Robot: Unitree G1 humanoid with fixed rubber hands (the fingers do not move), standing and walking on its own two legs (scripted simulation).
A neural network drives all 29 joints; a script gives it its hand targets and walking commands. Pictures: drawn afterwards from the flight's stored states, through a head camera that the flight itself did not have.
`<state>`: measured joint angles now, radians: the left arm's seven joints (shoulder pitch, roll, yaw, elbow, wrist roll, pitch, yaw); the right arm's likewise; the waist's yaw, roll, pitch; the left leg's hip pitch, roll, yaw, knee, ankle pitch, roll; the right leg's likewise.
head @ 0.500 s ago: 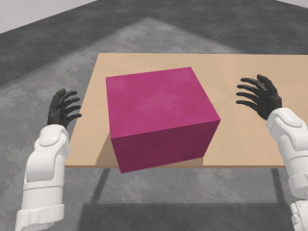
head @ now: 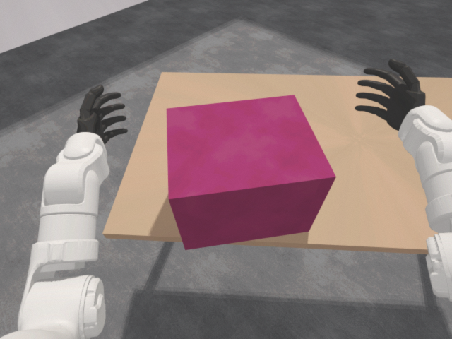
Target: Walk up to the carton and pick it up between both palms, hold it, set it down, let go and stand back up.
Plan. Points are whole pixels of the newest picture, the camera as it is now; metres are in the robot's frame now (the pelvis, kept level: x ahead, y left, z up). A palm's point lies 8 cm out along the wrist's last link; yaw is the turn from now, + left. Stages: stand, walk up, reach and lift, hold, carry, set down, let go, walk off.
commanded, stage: reach and lift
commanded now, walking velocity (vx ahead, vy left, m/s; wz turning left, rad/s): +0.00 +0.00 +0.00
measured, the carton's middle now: (240, 172) +0.43 +0.05 +0.01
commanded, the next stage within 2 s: none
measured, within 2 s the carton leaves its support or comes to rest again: neither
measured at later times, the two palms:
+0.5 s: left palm (115, 180) +0.33 +0.28 +0.06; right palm (358, 147) +0.46 -0.17 +0.09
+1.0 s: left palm (130, 177) +0.35 +0.25 +0.06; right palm (356, 146) +0.47 -0.17 +0.09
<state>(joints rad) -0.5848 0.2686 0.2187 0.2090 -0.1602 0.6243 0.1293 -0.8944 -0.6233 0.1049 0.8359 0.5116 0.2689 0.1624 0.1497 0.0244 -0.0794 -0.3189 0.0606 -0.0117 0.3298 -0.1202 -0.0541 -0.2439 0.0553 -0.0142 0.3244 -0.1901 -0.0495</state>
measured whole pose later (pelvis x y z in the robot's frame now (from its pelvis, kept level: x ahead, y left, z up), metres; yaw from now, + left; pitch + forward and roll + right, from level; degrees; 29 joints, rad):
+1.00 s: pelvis -0.01 +0.00 -0.01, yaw +0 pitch +16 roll -1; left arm -0.59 0.15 0.10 0.79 -0.14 -0.06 0.11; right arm -0.93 -0.46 0.21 1.26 0.47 -0.19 0.14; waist 0.19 0.01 -0.19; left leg -0.59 0.07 -0.01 0.44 -0.14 -0.05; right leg -0.51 0.07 -0.02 0.43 -0.20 -0.05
